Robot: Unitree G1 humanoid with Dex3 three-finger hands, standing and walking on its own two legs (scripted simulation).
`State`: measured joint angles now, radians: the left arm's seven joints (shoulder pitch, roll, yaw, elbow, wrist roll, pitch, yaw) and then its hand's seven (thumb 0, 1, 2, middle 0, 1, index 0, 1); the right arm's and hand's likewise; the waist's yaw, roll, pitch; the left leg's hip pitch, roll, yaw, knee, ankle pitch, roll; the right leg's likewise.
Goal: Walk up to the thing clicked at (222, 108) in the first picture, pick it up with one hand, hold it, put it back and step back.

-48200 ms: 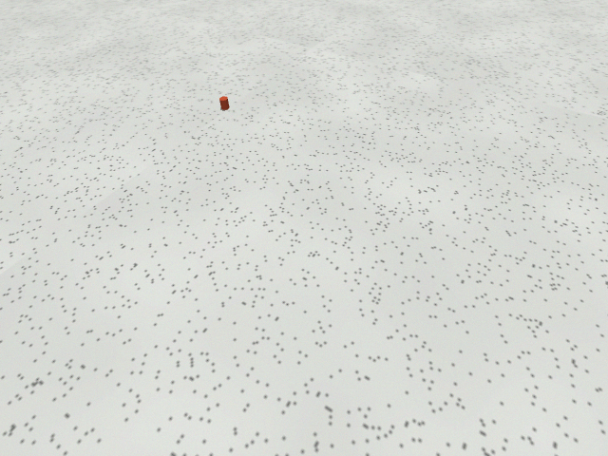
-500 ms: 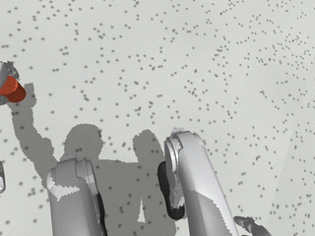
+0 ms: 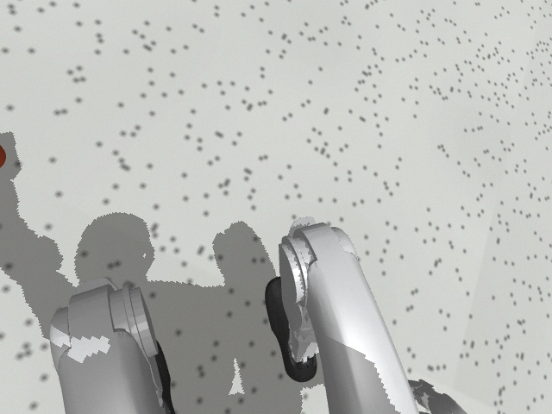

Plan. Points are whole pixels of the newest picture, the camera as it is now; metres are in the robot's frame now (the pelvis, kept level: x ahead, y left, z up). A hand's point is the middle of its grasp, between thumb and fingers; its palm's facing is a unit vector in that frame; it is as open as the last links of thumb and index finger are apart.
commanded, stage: lower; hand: left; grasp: from above
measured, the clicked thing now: out of the picture +0.52 +0.31 -0.22
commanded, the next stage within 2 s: rest in 0.22 s
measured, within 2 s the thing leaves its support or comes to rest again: rests again in 1.00 s
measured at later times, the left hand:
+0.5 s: hand out of the picture +0.50 +0.31 -0.22, palm faces -0.45 -0.07 -0.89, open 7.6 cm
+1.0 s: hand out of the picture +0.50 +0.31 -0.26, palm faces -0.45 -0.09 -0.89, open 7.6 cm
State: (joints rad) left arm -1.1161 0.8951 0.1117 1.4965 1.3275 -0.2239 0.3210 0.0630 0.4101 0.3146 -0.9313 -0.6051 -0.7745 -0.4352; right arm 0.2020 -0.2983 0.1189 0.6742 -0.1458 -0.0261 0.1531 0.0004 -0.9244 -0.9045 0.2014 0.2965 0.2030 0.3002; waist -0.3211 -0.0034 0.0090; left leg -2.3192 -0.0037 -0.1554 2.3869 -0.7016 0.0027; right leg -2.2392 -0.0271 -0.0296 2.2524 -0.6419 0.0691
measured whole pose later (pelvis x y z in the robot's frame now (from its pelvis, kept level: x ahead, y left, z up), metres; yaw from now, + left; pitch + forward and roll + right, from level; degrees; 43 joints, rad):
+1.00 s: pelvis +0.00 +0.01 -0.04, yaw -5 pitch +30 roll -15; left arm -1.15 1.09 0.17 1.66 1.38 -0.24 0.46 0.10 0.44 0.26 -0.97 -0.58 -0.79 -0.41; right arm 0.16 -0.35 0.25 0.61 -0.22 -0.11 0.18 0.00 -0.91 -0.90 0.20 0.30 0.20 0.30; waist -0.40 -0.10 0.15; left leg -2.38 0.00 -0.24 2.54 -0.72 0.01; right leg -2.27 0.01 -0.09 2.33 -0.62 0.06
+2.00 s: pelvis +0.00 +0.01 -0.04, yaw -7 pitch +29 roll -17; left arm -1.13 1.14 0.16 1.65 1.35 -0.25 0.47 0.00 -0.16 0.69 -0.34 -0.82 -0.37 -0.79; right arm 0.14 -0.35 0.32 0.60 -0.23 -0.14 0.20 0.00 -0.91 -0.90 0.20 0.30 0.20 0.30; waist -0.41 -0.11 0.17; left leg -2.38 0.01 -0.26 2.56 -0.72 0.02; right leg -2.25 0.02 -0.11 2.33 -0.61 0.07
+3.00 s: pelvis -0.01 +0.01 +0.00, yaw -2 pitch +34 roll -14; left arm -1.09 0.97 0.06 1.26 1.19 -0.12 0.07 0.00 -0.52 1.01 -0.10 -0.99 -0.09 -1.00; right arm 0.17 -0.35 0.15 0.57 -0.12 0.02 0.16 0.00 -0.92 -0.91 0.20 0.30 0.20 0.30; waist -0.28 0.04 0.01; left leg -2.32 -0.01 -0.17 2.40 -0.70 0.04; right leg -2.20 -0.03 -0.06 2.22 -0.63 0.05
